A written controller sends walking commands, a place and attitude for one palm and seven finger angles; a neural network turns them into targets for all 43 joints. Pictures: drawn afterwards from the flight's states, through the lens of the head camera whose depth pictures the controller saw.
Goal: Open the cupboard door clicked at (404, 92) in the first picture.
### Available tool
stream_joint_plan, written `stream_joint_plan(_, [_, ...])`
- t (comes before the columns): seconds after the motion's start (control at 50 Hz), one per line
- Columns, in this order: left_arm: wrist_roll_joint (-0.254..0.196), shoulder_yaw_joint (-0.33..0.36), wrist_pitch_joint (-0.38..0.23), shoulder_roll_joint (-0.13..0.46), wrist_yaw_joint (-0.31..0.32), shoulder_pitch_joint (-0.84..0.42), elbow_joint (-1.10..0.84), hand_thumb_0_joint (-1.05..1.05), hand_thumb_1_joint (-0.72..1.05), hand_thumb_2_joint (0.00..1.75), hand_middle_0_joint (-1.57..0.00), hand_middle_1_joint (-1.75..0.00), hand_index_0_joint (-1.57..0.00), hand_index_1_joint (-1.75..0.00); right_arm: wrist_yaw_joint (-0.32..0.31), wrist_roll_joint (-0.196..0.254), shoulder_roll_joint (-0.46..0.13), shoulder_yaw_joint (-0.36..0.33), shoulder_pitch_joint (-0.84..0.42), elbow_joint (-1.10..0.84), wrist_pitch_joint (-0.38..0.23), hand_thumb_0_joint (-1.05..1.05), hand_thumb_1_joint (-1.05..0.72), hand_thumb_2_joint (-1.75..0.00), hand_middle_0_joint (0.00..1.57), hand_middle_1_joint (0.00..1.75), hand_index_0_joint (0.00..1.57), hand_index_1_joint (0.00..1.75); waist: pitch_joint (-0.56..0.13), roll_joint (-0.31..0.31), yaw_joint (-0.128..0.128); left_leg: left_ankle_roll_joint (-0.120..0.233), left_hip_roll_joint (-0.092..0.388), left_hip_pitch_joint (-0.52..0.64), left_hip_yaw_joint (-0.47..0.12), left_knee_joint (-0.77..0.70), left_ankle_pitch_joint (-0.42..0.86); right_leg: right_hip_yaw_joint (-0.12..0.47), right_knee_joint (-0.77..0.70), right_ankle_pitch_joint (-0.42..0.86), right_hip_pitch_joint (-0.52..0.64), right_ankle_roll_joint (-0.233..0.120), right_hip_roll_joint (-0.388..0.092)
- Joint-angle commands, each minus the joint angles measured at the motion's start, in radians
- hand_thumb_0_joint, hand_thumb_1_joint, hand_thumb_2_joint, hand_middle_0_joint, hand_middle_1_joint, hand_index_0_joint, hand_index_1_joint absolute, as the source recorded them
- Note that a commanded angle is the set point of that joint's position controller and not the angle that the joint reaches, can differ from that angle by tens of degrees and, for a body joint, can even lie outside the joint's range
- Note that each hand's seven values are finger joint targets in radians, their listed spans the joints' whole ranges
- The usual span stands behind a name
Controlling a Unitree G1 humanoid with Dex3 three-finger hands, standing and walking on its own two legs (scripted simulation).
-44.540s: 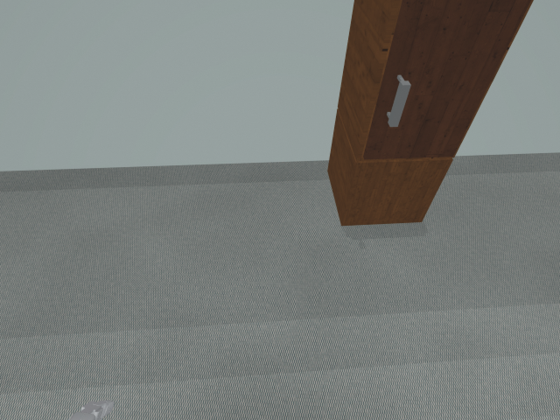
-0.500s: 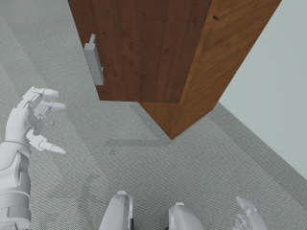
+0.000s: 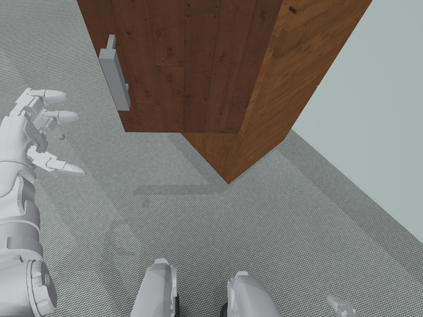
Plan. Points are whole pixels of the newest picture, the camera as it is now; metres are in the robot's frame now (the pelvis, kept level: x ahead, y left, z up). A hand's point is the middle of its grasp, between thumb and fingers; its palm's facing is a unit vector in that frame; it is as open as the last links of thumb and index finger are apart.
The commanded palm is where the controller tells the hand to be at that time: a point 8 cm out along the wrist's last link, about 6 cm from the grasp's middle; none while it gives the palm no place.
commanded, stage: move the hooked fingers beside the handle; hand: left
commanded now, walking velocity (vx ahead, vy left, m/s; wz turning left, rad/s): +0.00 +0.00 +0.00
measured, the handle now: (118, 74) +0.58 +0.21 +0.04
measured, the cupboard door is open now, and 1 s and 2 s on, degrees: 52 52 52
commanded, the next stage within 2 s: slide the fingers in behind the handle in 1.50 s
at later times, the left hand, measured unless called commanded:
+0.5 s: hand (72, 101) +0.50 +0.28 +0.05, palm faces +0.07 -1.00 -0.02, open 13.9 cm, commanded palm +0.49 +0.31 +0.04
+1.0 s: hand (76, 96) +0.52 +0.29 +0.03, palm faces +0.07 -1.00 +0.00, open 13.9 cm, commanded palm +0.52 +0.31 +0.04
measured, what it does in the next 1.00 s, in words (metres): stands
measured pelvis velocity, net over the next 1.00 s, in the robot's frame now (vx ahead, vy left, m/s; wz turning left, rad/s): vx -0.01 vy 0.01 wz -0.05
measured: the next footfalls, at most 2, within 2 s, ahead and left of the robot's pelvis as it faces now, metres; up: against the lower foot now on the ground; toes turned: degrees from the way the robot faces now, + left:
none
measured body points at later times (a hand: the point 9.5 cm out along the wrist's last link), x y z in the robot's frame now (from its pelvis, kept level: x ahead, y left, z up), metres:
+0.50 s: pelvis -0.01 +0.00 -0.02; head +0.16 +0.04 +0.39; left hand +0.49 +0.34 +0.05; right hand +0.03 -0.28 -0.12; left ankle +0.06 +0.10 -0.61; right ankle +0.01 -0.12 -0.61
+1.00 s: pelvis -0.01 +0.01 -0.03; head +0.18 +0.05 +0.38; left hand +0.51 +0.34 +0.03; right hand +0.01 -0.27 -0.12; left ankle +0.06 +0.10 -0.61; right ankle +0.01 -0.12 -0.61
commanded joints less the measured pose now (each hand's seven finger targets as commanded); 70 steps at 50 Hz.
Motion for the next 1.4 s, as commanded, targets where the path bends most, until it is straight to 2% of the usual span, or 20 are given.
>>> stream_joint_plan(0.0, [-0.004, 0.087, -0.082, 0.349, -0.003, -0.378, -0.125, 0.00, -0.50, 0.30, -0.30, -1.20, -0.30, -1.20, -0.017, -0.002, -0.188, -0.069, 0.102, -0.069, -0.008, 0.00, -0.90, -0.90, 0.20, 0.30, 0.20, 0.30, -0.420, 0.126, 0.001, -0.001, -0.012, 0.464, -0.067, -0.135, 0.264, 0.030, -0.161, 0.238, 0.016, -0.023, 0.013])
stream_joint_plan(0.12, [0.020, 0.062, -0.069, 0.377, -0.026, -0.485, -0.026, 0.00, -0.50, 0.30, -0.30, -1.20, -0.30, -1.20, -0.017, -0.001, -0.199, -0.063, 0.115, -0.058, 0.012, 0.00, -0.90, -0.90, 0.20, 0.30, 0.20, 0.30, -0.410, 0.140, -0.033, 0.006, -0.008, 0.429, -0.072, -0.107, 0.244, 0.032, -0.152, 0.223, -0.033, -0.022, 0.017])
stream_joint_plan(0.24, [0.032, 0.048, -0.064, 0.405, -0.018, -0.638, -0.018, 0.00, -0.50, 0.30, -0.30, -1.20, -0.30, -1.20, -0.020, -0.008, -0.209, -0.059, 0.141, -0.042, 0.022, 0.00, -0.90, -0.90, 0.20, 0.30, 0.20, 0.30, -0.468, 0.184, -0.063, 0.007, -0.002, 0.479, -0.102, -0.088, 0.262, 0.020, -0.130, 0.210, -0.109, -0.025, 0.020])
stream_joint_plan(0.26, [0.039, 0.075, -0.063, 0.449, -0.012, -0.648, -0.016, 0.00, -0.50, 0.30, -0.30, -1.20, -0.30, -1.20, -0.020, -0.008, -0.215, -0.058, 0.143, -0.038, 0.027, 0.00, -0.90, -0.90, 0.20, 0.30, 0.20, 0.30, -0.494, 0.190, -0.054, 0.004, 0.000, 0.478, -0.101, -0.085, 0.260, 0.021, -0.127, 0.207, -0.101, -0.024, 0.017])
stream_joint_plan(0.36, [0.071, 0.094, -0.040, 0.513, 0.013, -0.704, 0.035, 0.00, -0.50, 0.30, -0.30, -1.20, -0.30, -1.20, -0.018, -0.012, -0.218, -0.045, 0.157, -0.039, 0.042, 0.00, -0.90, -0.90, 0.20, 0.30, 0.20, 0.30, -0.495, 0.206, -0.066, 0.007, 0.004, 0.446, -0.102, -0.068, 0.272, 0.020, -0.117, 0.212, -0.109, -0.021, 0.020])
stream_joint_plan(0.42, [0.092, 0.108, -0.029, 0.541, 0.027, -0.697, 0.028, 0.00, -0.50, 0.30, -0.30, -1.20, -0.30, -1.20, -0.011, -0.017, -0.217, -0.043, 0.172, -0.043, 0.055, 0.00, -0.90, -0.90, 0.20, 0.30, 0.20, 0.30, -0.549, 0.235, -0.057, 0.005, 0.006, 0.478, -0.106, -0.061, 0.326, 0.015, -0.107, 0.241, -0.102, -0.023, 0.021])
stream_joint_plan(0.52, [0.095, 0.109, 0.000, 0.562, 0.015, -0.719, 0.079, 0.00, -0.50, 0.30, -0.30, -1.20, -0.30, -1.20, -0.007, -0.014, -0.219, -0.035, 0.189, -0.045, 0.075, 0.00, -0.90, -0.90, 0.20, 0.30, 0.20, 0.30, -0.503, 0.192, -0.085, 0.013, 0.012, 0.416, -0.097, -0.043, 0.328, 0.018, -0.114, 0.268, -0.084, -0.015, 0.027])
stream_joint_plan(0.56, [0.102, 0.125, -0.001, 0.601, 0.012, -0.751, 0.069, 0.00, -0.50, 0.30, -0.30, -1.20, -0.30, -1.20, -0.008, -0.015, -0.224, -0.032, 0.194, -0.046, 0.078, 0.00, -0.90, -0.90, 0.20, 0.30, 0.20, 0.30, -0.524, 0.225, -0.082, 0.011, 0.013, 0.431, -0.102, -0.039, 0.350, 0.015, -0.103, 0.275, -0.097, -0.018, 0.027])
stream_joint_plan(0.68, [0.116, 0.088, 0.004, 0.584, 0.016, -0.834, 0.099, 0.00, -0.50, 0.30, -0.30, -1.20, -0.30, -1.20, -0.007, -0.019, -0.225, -0.026, 0.209, -0.033, 0.085, 0.00, -0.90, -0.90, 0.20, 0.30, 0.20, 0.30, -0.496, 0.243, -0.120, 0.010, 0.020, 0.434, -0.117, -0.031, 0.318, 0.010, -0.105, 0.237, -0.167, -0.017, 0.030])
stream_joint_plan(0.72, [0.120, 0.073, 0.015, 0.561, 0.015, -0.804, 0.124, 0.00, -0.50, 0.30, -0.30, -1.20, -0.30, -1.20, -0.006, -0.020, -0.225, -0.023, 0.215, -0.038, 0.088, 0.00, -0.90, -0.90, 0.20, 0.30, 0.20, 0.30, -0.481, 0.238, -0.115, 0.008, 0.020, 0.436, -0.125, -0.043, 0.302, 0.000, -0.104, 0.222, -0.176, -0.020, 0.030])
stream_joint_plan(0.78, [0.115, 0.079, 0.017, 0.553, 0.009, -0.751, 0.087, 0.00, -0.50, 0.30, -0.30, -1.20, -0.30, -1.20, -0.001, -0.024, -0.228, -0.030, 0.224, -0.046, 0.095, 0.00, -0.90, -0.90, 0.20, 0.30, 0.20, 0.30, -0.548, 0.278, -0.090, -0.001, 0.021, 0.515, -0.134, -0.050, 0.367, -0.006, -0.099, 0.249, -0.184, -0.024, 0.028])
stream_joint_plan(0.84, [0.108, 0.090, 0.023, 0.549, 0.012, -0.740, 0.090, 0.00, -0.50, 0.30, -0.30, -1.20, -0.30, -1.20, 0.002, -0.024, -0.224, -0.029, 0.229, -0.049, 0.101, 0.00, -0.90, -0.90, 0.20, 0.30, 0.20, 0.30, -0.527, 0.247, -0.096, 0.004, 0.022, 0.497, -0.135, -0.048, 0.362, -0.007, -0.099, 0.253, -0.182, -0.023, 0.030])
stream_joint_plan(0.9, [0.110, 0.121, 0.019, 0.601, 0.028, -0.797, 0.062, 0.00, -0.50, 0.30, -0.30, -1.20, -0.30, -1.20, -0.001, -0.023, -0.228, -0.028, 0.223, -0.048, 0.102, 0.00, -0.90, -0.90, 0.20, 0.30, 0.20, 0.30, -0.519, 0.222, -0.105, 0.009, 0.021, 0.449, -0.126, -0.047, 0.320, 0.000, -0.106, 0.238, -0.150, -0.017, 0.029])
stream_joint_plan(0.98, [0.125, 0.156, -0.025, 0.654, 0.054, -0.843, -0.019, 0.00, -0.50, 0.30, -0.30, -1.20, -0.30, -1.20, 0.002, -0.028, -0.224, -0.030, 0.220, -0.037, 0.097, 0.00, -0.90, -0.90, 0.20, 0.30, 0.20, 0.30, -0.587, 0.301, -0.091, 0.001, 0.023, 0.516, -0.130, -0.042, 0.367, 0.004, -0.098, 0.254, -0.149, -0.024, 0.032])
stream_joint_plan(1.04, [0.126, 0.121, -0.032, 0.595, 0.051, -0.810, -0.023, 0.00, -0.50, 0.30, -0.30, -1.20, -0.30, -1.20, 0.011, -0.031, -0.218, -0.033, 0.220, -0.031, 0.097, 0.00, -0.90, -0.90, 0.20, 0.30, 0.20, 0.30, -0.598, 0.344, -0.089, -0.009, 0.025, 0.585, -0.144, -0.050, 0.414, -0.004, -0.097, 0.267, -0.180, -0.029, 0.032])
stream_joint_plan(1.14, [0.112, 0.005, 0.041, 0.448, 0.008, -0.750, 0.102, 0.00, -0.50, 0.30, -0.30, -1.20, -0.30, -1.20, 0.007, -0.022, -0.218, -0.031, 0.222, -0.034, 0.109, 0.00, -0.90, -0.90, 0.20, 0.30, 0.20, 0.30, -0.478, 0.264, -0.126, -0.002, 0.023, 0.543, -0.149, -0.074, 0.346, -0.016, -0.125, 0.246, -0.204, -0.023, 0.030])
stream_joint_plan(1.18, [0.109, 0.011, 0.058, 0.467, 0.007, -0.756, 0.128, 0.00, -0.50, 0.30, -0.30, -1.20, -0.30, -1.20, -0.002, -0.020, -0.226, -0.030, 0.219, -0.038, 0.111, 0.00, -0.90, -0.90, 0.20, 0.30, 0.20, 0.30, -0.435, 0.216, -0.135, 0.004, 0.025, 0.487, -0.145, -0.075, 0.291, -0.015, -0.130, 0.226, -0.207, -0.017, 0.028])
stream_joint_plan(1.22, [0.101, 0.035, 0.047, 0.490, 0.015, -0.771, 0.101, 0.00, -0.50, 0.30, -0.30, -1.20, -0.30, -1.20, -0.005, -0.021, -0.224, -0.029, 0.219, -0.044, 0.106, 0.00, -0.90, -0.90, 0.20, 0.30, 0.20, 0.30, -0.460, 0.210, -0.125, 0.008, 0.019, 0.465, -0.133, -0.065, 0.298, -0.007, -0.126, 0.233, -0.177, -0.019, 0.028])
stream_joint_plan(1.28, [0.097, 0.096, -0.007, 0.561, 0.041, -0.816, 0.042, 0.00, -0.50, 0.30, -0.30, -1.20, -0.30, -1.20, -0.003, -0.027, -0.221, -0.028, 0.212, -0.041, 0.098, 0.00, -0.90, -0.90, 0.20, 0.30, 0.20, 0.30, -0.516, 0.247, -0.108, 0.004, 0.018, 0.477, -0.129, -0.047, 0.339, -0.001, -0.109, 0.249, -0.161, -0.023, 0.029])
stream_joint_plan(1.38, [0.125, 0.122, -0.043, 0.598, 0.072, -0.795, 0.040, 0.00, -0.50, 0.30, -0.30, -1.20, -0.30, -1.20, 0.009, -0.030, -0.216, -0.027, 0.203, -0.037, 0.098, 0.00, -0.90, -0.90, 0.20, 0.30, 0.20, 0.30, -0.546, 0.297, -0.090, -0.003, 0.018, 0.499, -0.126, -0.039, 0.373, 0.001, -0.097, 0.259, -0.150, -0.027, 0.031])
